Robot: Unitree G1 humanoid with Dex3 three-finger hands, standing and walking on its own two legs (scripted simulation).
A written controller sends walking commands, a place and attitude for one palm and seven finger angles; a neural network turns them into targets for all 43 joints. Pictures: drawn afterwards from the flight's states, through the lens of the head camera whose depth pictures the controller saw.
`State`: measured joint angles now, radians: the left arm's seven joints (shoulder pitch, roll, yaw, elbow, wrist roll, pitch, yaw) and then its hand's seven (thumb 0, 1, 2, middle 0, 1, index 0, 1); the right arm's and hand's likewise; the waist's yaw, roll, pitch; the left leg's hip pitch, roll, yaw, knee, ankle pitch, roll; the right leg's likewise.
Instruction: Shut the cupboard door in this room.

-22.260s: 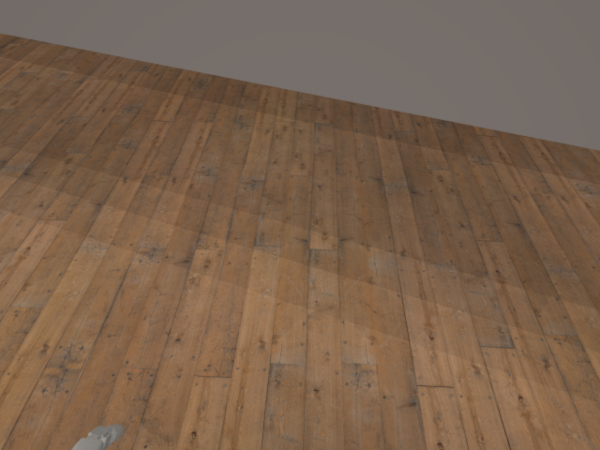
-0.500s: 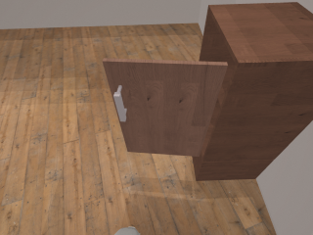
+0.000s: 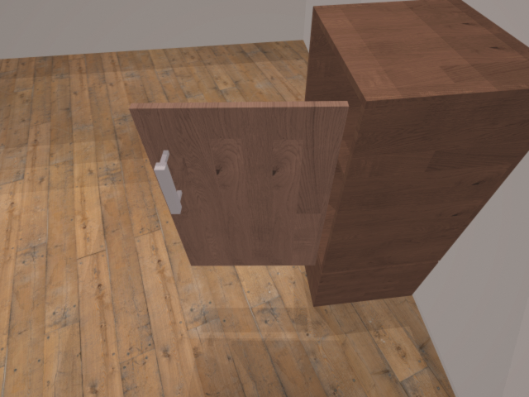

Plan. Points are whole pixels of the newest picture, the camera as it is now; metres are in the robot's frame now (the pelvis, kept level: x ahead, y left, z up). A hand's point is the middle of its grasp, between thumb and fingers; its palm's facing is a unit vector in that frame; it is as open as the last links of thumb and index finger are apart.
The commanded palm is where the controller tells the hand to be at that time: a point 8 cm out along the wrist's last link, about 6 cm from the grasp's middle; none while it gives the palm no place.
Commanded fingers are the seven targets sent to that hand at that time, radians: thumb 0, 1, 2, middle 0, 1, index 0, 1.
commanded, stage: come to a stop and stand still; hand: left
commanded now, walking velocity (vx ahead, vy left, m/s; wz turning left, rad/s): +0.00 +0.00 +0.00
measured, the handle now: (170, 183) +0.52 +0.25 -0.03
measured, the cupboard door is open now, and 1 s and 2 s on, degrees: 84 84 84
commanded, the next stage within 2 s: look again from close up in 1.36 s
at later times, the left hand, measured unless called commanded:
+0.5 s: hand out of the picture +0.04 +0.14 -0.16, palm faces +0.02 -0.97 -0.23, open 7.3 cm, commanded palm none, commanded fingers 0.00 0.90 0.90 -0.20 -0.30 -0.20 -0.30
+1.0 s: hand out of the picture +0.05 +0.14 -0.16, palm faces +0.04 -0.98 -0.18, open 7.3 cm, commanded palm none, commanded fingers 0.00 0.90 0.90 -0.20 -0.30 -0.20 -0.30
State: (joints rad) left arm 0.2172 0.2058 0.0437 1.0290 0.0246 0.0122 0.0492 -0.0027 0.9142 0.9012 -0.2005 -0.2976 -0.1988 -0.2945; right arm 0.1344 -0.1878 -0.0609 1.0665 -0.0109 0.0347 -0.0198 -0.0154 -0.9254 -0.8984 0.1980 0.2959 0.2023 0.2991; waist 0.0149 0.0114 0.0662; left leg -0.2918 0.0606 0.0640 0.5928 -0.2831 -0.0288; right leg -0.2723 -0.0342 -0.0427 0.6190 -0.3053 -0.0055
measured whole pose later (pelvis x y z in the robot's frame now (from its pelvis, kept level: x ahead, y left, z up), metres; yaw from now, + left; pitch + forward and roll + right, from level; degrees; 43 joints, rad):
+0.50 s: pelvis +0.01 -0.04 +0.01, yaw +1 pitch +0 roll +1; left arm 0.25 0.17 0.00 1.03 0.00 0.00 0.02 0.00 0.93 0.90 -0.21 -0.30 -0.20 -0.30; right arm 0.38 -0.14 0.01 1.09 -0.03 0.01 0.00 0.00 -0.91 -0.90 0.20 0.30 0.20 0.30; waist -0.03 0.02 0.03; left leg -0.24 0.06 0.03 0.47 -0.23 -0.04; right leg -0.24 0.03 -0.09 0.50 -0.27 -0.08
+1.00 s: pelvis +0.05 -0.02 +0.01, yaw +0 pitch +0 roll +1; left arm 0.28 0.15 0.00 1.13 0.01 -0.02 0.03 0.00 0.92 0.90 -0.20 -0.30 -0.20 -0.30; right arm 0.23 -0.16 0.01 1.12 -0.02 -0.02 -0.04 0.01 -0.93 -0.90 0.20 0.30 0.20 0.30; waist 0.01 -0.01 0.02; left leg -0.15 0.05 0.05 0.43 -0.28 -0.04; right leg -0.14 0.02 -0.07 0.45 -0.31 -0.05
